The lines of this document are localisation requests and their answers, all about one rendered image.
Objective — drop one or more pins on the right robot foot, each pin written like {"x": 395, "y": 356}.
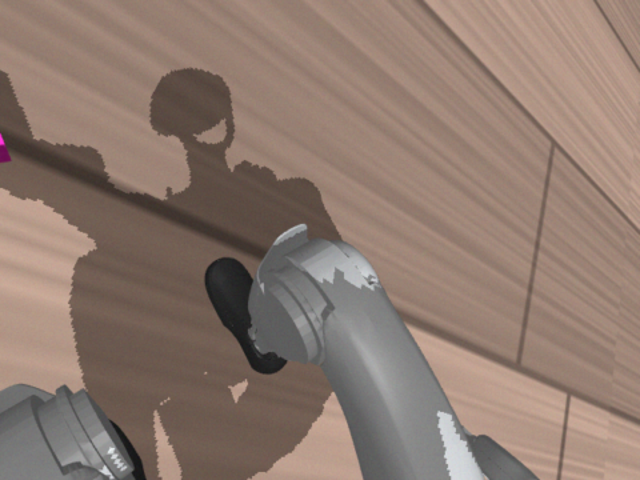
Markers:
{"x": 228, "y": 285}

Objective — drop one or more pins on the left robot foot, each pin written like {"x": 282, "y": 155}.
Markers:
{"x": 138, "y": 473}

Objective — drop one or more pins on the right robot hand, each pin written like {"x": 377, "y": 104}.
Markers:
{"x": 495, "y": 462}

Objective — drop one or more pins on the carton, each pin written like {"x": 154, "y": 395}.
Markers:
{"x": 4, "y": 155}

